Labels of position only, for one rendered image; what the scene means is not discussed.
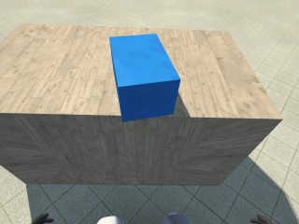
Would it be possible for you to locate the pedestal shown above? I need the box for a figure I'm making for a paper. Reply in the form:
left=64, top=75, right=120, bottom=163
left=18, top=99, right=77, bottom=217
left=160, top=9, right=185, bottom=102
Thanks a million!
left=0, top=23, right=283, bottom=186

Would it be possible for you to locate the carton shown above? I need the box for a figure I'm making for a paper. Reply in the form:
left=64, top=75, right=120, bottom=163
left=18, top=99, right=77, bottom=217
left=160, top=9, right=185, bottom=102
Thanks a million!
left=109, top=34, right=181, bottom=122

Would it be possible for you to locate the right robot hand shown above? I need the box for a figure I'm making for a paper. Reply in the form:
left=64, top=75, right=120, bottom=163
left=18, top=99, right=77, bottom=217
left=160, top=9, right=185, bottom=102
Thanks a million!
left=250, top=215, right=273, bottom=224

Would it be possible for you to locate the right robot thigh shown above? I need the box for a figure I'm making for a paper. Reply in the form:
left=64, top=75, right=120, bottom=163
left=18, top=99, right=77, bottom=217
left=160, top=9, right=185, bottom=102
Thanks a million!
left=163, top=214, right=193, bottom=224

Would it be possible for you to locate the left robot hand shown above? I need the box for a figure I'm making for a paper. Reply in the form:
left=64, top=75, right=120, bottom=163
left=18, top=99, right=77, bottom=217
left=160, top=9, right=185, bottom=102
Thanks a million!
left=32, top=213, right=53, bottom=224

